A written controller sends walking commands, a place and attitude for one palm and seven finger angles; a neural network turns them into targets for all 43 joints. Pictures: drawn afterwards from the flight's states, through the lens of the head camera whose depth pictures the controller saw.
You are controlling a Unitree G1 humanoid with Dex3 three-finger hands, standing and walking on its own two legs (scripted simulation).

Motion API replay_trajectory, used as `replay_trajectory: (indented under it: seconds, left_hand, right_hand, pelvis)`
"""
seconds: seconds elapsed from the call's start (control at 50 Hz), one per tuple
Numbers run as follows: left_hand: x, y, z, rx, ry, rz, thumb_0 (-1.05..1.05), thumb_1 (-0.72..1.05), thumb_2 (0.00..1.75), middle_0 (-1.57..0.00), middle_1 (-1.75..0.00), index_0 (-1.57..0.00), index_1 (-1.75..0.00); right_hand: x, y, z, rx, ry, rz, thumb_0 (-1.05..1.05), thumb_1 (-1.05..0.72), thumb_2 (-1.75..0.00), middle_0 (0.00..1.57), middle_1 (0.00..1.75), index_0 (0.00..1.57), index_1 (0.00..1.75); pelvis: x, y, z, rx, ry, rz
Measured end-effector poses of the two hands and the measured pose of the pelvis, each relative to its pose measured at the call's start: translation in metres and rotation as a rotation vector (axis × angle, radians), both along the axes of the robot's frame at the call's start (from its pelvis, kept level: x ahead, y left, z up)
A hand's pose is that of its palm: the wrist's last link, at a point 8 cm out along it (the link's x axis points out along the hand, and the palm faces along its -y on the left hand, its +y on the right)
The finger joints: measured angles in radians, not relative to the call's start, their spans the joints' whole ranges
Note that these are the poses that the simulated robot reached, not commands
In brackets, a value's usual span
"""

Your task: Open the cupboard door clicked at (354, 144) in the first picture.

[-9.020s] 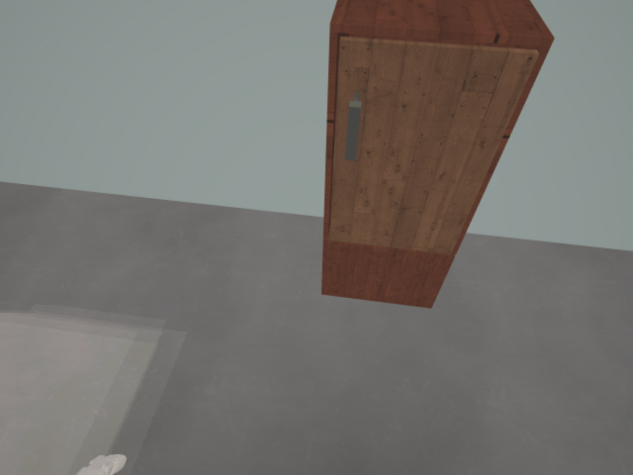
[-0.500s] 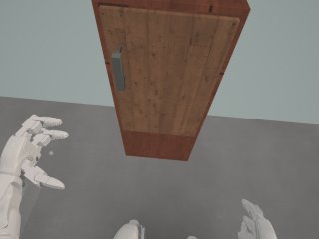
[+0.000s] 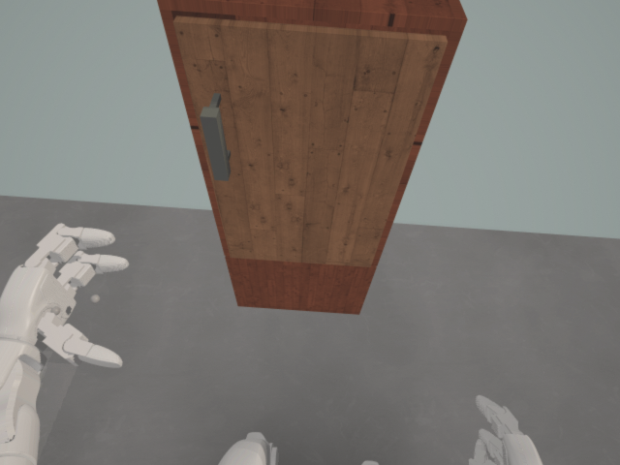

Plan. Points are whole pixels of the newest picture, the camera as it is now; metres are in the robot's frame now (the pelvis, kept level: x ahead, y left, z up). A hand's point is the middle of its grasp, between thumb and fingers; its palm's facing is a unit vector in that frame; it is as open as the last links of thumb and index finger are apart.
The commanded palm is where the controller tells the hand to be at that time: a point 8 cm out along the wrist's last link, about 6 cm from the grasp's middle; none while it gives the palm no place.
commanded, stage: raise the hand with hooked fingers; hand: left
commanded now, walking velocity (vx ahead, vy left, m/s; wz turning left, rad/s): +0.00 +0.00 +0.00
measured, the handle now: (219, 138) +0.59 +0.18 +0.05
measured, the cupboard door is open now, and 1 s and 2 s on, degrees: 0 0 0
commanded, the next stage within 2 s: move the hooked fingers beside the handle in 0.02 s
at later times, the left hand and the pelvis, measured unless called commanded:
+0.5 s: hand (122, 258) +0.34 +0.26 +0.07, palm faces -0.01 -1.00 -0.03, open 13.9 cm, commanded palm +0.32 +0.31 +0.06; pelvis +0.00 -0.01 +0.00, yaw +0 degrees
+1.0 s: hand (144, 209) +0.43 +0.26 +0.06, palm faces +0.00 -1.00 -0.01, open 13.9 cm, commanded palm +0.41 +0.30 +0.06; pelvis +0.00 +0.00 -0.01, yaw -2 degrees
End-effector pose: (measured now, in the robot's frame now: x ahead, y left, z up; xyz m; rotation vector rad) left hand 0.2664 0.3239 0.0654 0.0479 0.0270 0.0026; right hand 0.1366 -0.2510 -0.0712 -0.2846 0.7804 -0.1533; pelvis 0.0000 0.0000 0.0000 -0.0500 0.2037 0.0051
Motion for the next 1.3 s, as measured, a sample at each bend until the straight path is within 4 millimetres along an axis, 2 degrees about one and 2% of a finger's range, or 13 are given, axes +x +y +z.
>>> replay_trajectory:
  seconds: [0.2,0.34,0.52,0.74,1.0,1.3]
  left_hand:
    - [0.002,-0.003,-0.001,-0.011,0.009,0.006,-0.01,-0.50,0.30,-0.30,-1.20,-0.30,-1.20]
    - [0.024,-0.010,-0.002,-0.019,-0.007,-0.001,-0.01,-0.50,0.30,-0.30,-1.20,-0.30,-1.20]
    - [0.059,-0.014,0.002,-0.016,-0.008,-0.013,-0.01,-0.49,0.30,-0.30,-1.20,-0.30,-1.20]
    - [0.093,-0.017,-0.003,-0.020,0.002,-0.007,-0.01,-0.49,0.30,-0.30,-1.20,-0.30,-1.20]
    - [0.140,-0.012,-0.008,-0.035,0.009,-0.003,-0.01,-0.49,0.30,-0.30,-1.20,-0.30,-1.20]
    - [0.183,-0.011,-0.014,-0.039,0.007,-0.011,-0.01,-0.50,0.30,-0.30,-1.20,-0.30,-1.20]
  right_hand:
    - [0.007,-0.002,-0.003,0.009,-0.014,0.017,0.01,-0.90,-0.90,0.20,0.30,0.21,0.30]
    - [0.002,-0.009,-0.008,-0.007,0.020,0.011,0.01,-0.90,-0.90,0.20,0.30,0.21,0.30]
    - [-0.023,-0.020,-0.014,-0.012,0.091,-0.050,0.01,-0.90,-0.90,0.20,0.30,0.21,0.30]
    - [-0.056,-0.027,-0.023,-0.022,0.217,-0.111,0.01,-0.90,-0.90,0.20,0.30,0.21,0.30]
    - [-0.079,-0.026,-0.029,-0.041,0.323,-0.159,0.01,-0.90,-0.90,0.20,0.30,0.21,0.30]
    - [-0.110,-0.017,-0.034,-0.059,0.454,-0.204,0.01,-0.90,-0.90,0.21,0.30,0.21,0.30]
  pelvis:
    - [-0.001,-0.006,-0.001,0.003,0.001,0.005]
    - [-0.003,-0.010,-0.004,0.004,0.007,0.008]
    - [-0.001,-0.012,-0.004,0.007,0.024,-0.008]
    - [0.002,-0.010,-0.006,0.008,0.053,-0.017]
    - [0.003,-0.004,-0.012,-0.002,0.096,-0.026]
    - [0.003,0.006,-0.019,-0.018,0.146,-0.033]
